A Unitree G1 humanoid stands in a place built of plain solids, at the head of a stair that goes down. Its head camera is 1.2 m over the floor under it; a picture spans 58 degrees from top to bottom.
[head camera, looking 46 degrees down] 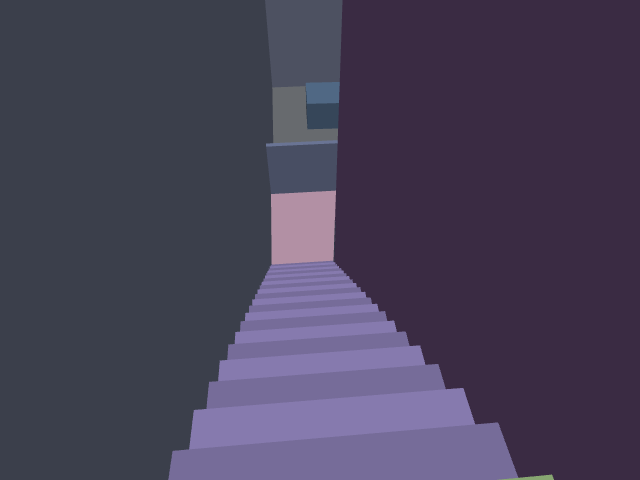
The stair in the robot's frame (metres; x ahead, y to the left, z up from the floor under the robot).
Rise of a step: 0.20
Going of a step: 0.21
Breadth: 1.02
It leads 5 degrees to the left of straight ahead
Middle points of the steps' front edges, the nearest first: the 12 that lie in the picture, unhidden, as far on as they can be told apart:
0.50 -0.06 -0.19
0.71 -0.04 -0.39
0.91 -0.02 -0.59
1.12 -0.01 -0.78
1.32 0.01 -0.98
1.53 0.03 -1.17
1.74 0.05 -1.37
1.94 0.06 -1.57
2.15 0.08 -1.76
2.36 0.10 -1.96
2.56 0.12 -2.15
2.77 0.13 -2.35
